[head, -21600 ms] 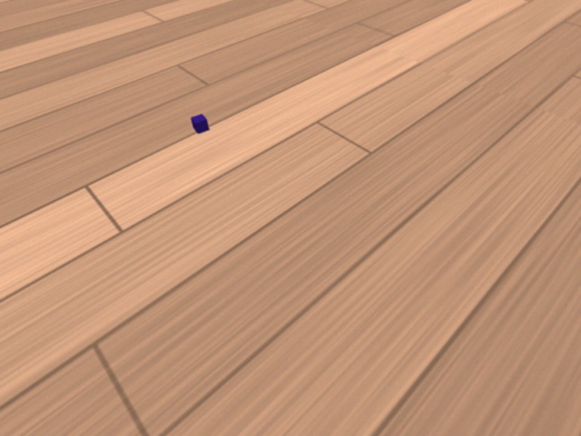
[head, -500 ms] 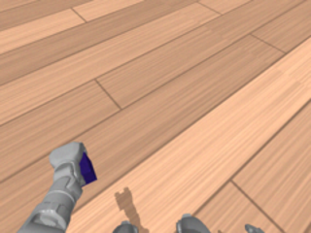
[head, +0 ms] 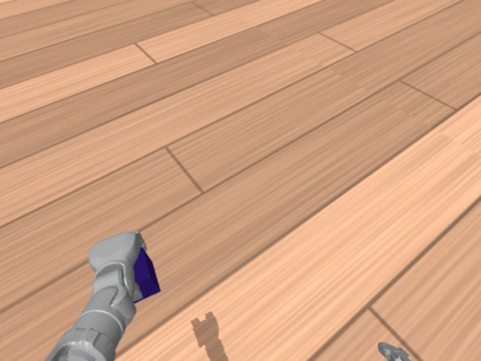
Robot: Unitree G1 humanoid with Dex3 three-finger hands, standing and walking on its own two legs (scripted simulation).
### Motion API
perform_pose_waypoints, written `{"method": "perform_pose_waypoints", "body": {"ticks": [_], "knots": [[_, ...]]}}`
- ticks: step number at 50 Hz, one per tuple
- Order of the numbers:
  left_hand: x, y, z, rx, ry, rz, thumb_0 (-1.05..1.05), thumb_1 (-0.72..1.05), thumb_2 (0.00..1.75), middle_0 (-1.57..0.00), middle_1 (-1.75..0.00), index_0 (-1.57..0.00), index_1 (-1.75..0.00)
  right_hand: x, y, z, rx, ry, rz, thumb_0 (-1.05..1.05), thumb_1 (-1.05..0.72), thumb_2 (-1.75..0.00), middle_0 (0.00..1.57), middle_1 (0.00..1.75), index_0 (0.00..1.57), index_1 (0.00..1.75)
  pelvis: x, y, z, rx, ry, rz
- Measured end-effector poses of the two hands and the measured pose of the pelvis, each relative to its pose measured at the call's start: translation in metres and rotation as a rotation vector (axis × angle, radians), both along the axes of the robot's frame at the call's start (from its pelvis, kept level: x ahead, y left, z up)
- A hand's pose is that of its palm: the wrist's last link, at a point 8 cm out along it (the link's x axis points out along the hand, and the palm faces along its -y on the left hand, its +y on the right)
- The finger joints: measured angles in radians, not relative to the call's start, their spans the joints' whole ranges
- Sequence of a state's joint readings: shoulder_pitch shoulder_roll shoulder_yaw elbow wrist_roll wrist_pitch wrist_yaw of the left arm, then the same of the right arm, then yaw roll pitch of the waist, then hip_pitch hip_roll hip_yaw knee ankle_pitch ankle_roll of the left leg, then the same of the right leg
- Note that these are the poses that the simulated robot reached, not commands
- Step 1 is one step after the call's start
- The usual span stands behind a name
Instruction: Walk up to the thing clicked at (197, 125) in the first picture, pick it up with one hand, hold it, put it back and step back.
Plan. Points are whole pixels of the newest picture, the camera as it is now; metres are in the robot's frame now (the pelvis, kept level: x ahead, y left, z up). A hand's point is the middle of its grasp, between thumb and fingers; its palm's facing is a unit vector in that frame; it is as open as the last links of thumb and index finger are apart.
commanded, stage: hold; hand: left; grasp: from above
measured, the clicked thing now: (134, 276) +0.32 +0.22 -0.12
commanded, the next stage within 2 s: crouch in 1.78 s
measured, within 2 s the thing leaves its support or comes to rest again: neither
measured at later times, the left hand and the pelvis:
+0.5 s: hand (125, 276) +0.29 +0.21 -0.05, palm faces -0.41 -0.15 -0.90, open 10.0 cm; pelvis +0.00 -0.01 +0.01, yaw +0 degrees
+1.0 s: hand (122, 281) +0.28 +0.21 -0.03, palm faces -0.38 -0.17 -0.91, open 10.0 cm; pelvis -0.02 -0.01 +0.02, yaw +0 degrees
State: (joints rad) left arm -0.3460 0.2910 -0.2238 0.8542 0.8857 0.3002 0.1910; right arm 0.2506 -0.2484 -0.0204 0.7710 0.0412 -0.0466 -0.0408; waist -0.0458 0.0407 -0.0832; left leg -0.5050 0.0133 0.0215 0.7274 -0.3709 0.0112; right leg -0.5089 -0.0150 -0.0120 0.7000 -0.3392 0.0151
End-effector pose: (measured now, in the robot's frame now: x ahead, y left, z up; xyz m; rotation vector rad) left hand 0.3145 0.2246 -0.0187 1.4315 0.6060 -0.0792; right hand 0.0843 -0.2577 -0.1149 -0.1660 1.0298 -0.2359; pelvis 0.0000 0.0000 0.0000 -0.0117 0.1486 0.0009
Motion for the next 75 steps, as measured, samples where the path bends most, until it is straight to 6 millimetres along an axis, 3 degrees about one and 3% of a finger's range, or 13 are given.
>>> {"method": "perform_pose_waypoints", "body": {"ticks": [8,41,75], "knots": [[0.002,-0.004,0.012,0.0,0.011,0.006,-0.01,0.03,0.39,-0.79,-0.34,-0.76,-0.38,0.011,-0.003,0.008,0.01,-0.044,0.011,0.0,-0.89,-0.89,0.2,0.3,0.2,0.3,0.002,-0.001,0.005,0.003,-0.025,-0.004],[-0.033,-0.015,0.035,0.0,0.002,0.0,-0.01,0.02,0.4,-0.79,-0.37,-0.76,-0.41,0.021,-0.003,0.023,0.038,-0.114,0.066,0.01,-0.9,-0.9,0.2,0.3,0.2,0.3,-0.013,-0.009,0.017,0.014,-0.111,-0.004],[-0.033,0.001,0.061,0.009,0.001,0.014,-0.01,0.0,0.42,-0.8,-0.41,-0.76,-0.44,0.042,0.014,0.035,0.051,-0.194,0.11,0.01,-0.9,-0.9,0.2,0.3,0.2,0.3,-0.015,-0.004,0.021,0.011,-0.147,-0.004]]}}
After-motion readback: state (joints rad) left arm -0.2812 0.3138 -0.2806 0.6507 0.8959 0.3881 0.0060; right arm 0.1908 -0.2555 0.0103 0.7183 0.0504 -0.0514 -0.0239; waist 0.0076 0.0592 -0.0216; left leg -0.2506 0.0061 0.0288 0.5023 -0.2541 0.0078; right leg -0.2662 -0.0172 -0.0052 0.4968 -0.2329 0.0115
